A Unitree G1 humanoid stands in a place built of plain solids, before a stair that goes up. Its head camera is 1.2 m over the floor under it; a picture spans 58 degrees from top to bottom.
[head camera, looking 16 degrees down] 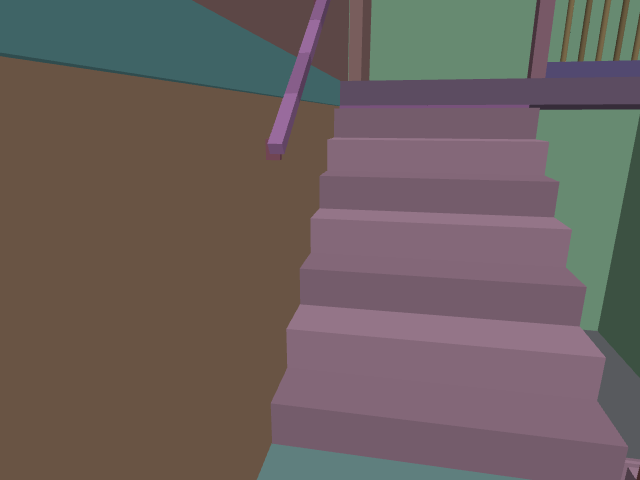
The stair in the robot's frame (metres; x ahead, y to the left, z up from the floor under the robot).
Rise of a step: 0.18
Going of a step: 0.24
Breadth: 1.20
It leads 11 degrees to the right of straight ahead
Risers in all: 8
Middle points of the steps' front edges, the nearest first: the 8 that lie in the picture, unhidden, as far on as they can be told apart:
1.26 -0.40 0.18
1.50 -0.45 0.36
1.75 -0.50 0.53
1.99 -0.54 0.71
2.23 -0.59 0.89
2.47 -0.63 1.07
2.71 -0.68 1.25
2.95 -0.72 1.42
